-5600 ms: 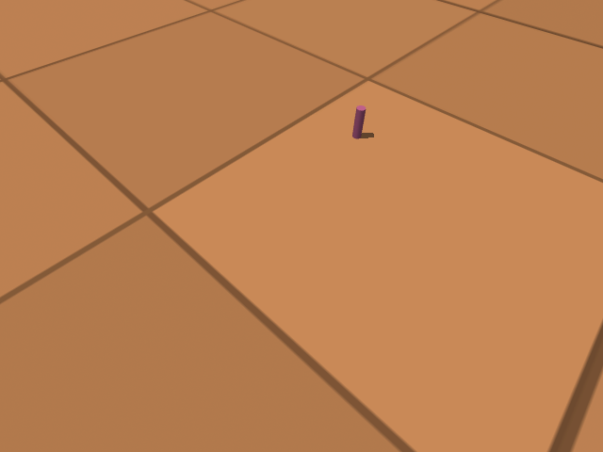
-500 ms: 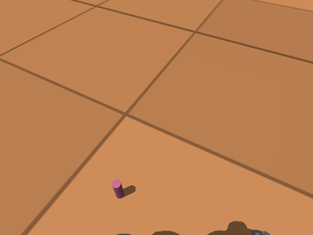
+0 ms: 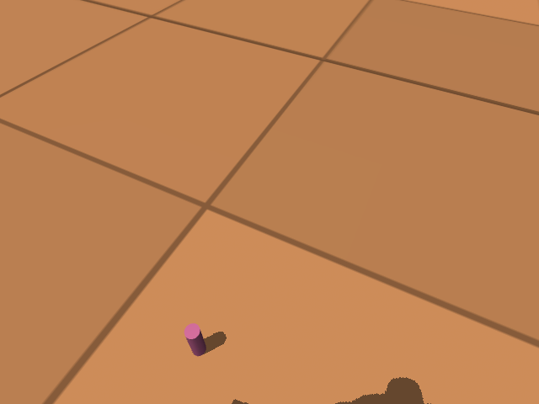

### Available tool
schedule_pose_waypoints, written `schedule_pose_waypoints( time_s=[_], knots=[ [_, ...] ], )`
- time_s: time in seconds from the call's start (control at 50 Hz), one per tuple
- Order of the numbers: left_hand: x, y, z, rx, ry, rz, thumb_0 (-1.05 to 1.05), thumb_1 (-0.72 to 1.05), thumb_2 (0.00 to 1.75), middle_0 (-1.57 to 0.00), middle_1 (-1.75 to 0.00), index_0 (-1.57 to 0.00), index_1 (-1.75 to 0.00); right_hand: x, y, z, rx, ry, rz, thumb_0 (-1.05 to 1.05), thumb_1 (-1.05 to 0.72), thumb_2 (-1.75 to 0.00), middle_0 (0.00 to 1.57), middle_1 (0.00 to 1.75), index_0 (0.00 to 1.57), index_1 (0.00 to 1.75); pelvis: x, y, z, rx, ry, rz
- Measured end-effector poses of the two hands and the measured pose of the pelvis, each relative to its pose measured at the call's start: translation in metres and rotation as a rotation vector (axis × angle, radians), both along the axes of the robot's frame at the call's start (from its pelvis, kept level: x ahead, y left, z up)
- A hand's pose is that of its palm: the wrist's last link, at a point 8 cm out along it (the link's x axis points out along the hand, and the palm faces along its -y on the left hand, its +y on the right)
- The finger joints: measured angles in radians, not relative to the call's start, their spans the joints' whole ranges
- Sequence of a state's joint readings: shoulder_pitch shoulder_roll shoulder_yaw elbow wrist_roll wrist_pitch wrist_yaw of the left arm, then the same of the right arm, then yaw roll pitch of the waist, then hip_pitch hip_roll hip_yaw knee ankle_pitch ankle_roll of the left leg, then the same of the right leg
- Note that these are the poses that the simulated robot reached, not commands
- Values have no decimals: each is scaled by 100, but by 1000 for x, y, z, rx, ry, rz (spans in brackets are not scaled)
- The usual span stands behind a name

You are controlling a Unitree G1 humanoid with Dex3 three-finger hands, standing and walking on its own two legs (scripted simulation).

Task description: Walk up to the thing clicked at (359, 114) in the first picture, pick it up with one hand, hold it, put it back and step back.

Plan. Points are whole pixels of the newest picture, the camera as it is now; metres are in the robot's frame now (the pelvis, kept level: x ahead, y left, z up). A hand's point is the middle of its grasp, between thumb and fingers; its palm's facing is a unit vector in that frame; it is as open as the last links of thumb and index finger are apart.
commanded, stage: walk up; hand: left
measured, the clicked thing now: (195, 340) +0.43 +0.23 -0.69
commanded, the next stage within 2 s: none
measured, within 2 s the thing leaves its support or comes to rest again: neither
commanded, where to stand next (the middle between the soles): +0.09 +0.01 m, yaw +0 degrees
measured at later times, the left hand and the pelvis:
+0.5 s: hand out of the picture +0.10 +0.26 -0.15, palm faces -0.03 -0.93 -0.35, open 7.4 cm; pelvis +0.02 +0.00 +0.00, yaw +0 degrees
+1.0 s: hand out of the picture +0.10 +0.25 -0.15, palm faces -0.03 -0.94 -0.34, open 7.4 cm; pelvis +0.02 +0.00 +0.00, yaw +0 degrees
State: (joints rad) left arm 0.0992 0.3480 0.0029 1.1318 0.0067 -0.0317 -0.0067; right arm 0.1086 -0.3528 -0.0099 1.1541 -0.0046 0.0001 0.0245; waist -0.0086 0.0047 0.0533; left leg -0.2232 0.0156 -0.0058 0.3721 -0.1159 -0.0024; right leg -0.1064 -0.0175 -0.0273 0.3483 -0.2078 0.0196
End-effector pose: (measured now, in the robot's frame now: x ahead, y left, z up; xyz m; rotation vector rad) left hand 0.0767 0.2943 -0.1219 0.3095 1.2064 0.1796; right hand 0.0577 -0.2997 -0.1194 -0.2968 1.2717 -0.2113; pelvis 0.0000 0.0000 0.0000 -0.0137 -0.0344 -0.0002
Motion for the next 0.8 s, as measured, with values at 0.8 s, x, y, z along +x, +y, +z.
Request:
schedule_pose_waypoints(
  time_s=[0.8],
  knots=[
    [8, 1, 4, 19, 40, 16, 1, 91, 90, -21, -30, -20, -30, 38, 3, 1, 14, -39, 8, 1, -91, -90, 20, 30, 20, 30, 18, -1, 3, 9, -3, -7]
  ],
)
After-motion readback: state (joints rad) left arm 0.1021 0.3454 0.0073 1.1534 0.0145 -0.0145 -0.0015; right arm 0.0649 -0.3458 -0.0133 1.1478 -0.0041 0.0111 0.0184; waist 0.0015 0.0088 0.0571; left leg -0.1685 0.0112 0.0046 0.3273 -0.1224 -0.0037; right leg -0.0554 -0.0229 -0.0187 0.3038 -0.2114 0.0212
